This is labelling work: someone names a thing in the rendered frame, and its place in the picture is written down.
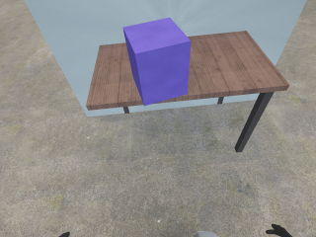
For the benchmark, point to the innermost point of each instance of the right robot hand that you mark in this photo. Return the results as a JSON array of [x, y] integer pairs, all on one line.
[[278, 230]]

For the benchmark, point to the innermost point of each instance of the table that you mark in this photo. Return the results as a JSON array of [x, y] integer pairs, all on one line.
[[221, 65]]

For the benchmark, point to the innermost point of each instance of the carton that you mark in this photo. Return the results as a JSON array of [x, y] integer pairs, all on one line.
[[159, 55]]

